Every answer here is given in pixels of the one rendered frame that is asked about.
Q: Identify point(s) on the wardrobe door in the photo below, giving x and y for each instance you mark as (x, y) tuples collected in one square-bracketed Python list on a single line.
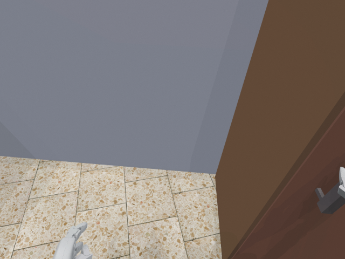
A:
[(293, 227)]

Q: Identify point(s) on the handle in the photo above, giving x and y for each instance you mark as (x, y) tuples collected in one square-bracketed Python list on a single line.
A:
[(330, 202)]

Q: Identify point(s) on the left robot hand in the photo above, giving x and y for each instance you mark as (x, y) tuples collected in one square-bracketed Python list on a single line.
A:
[(67, 248)]

